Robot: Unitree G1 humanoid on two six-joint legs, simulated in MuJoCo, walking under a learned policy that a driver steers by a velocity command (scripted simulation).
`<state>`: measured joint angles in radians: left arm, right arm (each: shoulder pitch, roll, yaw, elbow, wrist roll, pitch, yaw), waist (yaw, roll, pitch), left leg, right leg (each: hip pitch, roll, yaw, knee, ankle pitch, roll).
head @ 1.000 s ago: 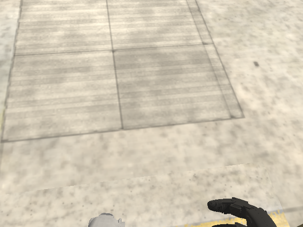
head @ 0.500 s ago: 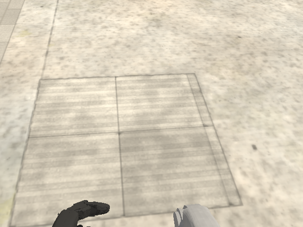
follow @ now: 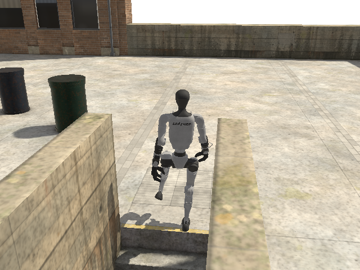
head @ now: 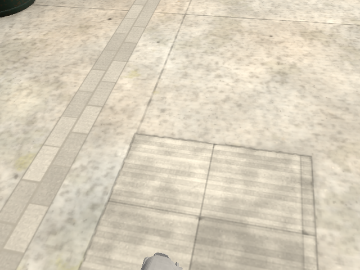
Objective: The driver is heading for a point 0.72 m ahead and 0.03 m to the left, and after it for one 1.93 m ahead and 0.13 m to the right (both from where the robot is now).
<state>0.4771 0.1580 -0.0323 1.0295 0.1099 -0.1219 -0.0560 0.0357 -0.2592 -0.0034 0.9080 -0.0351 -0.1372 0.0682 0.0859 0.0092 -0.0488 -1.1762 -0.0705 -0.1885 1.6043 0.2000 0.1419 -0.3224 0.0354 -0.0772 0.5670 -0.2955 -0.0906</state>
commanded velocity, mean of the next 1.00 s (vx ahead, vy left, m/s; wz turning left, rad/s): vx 0.47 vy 0.00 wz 0.01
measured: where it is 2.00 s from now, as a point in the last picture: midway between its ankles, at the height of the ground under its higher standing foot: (191, 219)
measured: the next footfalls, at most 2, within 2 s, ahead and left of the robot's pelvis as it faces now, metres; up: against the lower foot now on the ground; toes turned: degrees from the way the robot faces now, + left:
left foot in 0.42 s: +0.43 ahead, +0.16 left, +0.00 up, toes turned +3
right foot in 0.96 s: +0.79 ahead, -0.04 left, +0.00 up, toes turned -1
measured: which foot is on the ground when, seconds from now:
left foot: up 0.00-0.40, down 0.42-0.98, up 1.00-1.00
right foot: down 0.00-0.44, up 0.46-0.94, down 0.96-1.00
